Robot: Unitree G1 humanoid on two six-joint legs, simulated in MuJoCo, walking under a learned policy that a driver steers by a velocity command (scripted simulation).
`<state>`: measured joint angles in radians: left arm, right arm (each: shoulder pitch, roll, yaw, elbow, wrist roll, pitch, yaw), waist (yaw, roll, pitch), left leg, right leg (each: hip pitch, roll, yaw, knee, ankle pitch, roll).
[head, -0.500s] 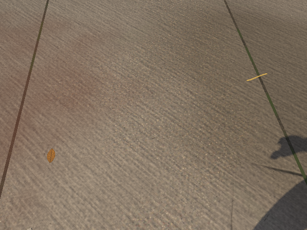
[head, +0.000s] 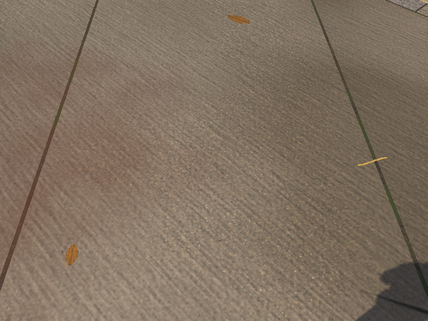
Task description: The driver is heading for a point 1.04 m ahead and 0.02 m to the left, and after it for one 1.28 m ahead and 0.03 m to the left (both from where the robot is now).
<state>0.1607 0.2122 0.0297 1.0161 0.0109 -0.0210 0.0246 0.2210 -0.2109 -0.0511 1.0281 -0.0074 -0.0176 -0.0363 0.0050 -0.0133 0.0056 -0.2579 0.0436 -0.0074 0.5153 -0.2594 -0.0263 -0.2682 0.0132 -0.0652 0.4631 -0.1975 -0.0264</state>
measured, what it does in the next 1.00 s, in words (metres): walks ahead: left foot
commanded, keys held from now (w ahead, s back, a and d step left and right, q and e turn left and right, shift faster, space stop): no key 0.32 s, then w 0.52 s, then no key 0.16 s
